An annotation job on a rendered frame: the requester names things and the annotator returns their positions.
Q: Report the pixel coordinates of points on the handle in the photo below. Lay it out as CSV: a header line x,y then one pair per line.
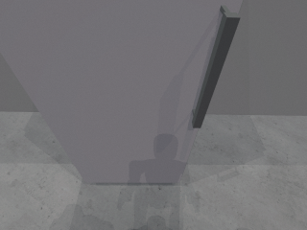
x,y
225,34

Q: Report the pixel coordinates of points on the fridge door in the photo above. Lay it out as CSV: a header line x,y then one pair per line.
x,y
115,80

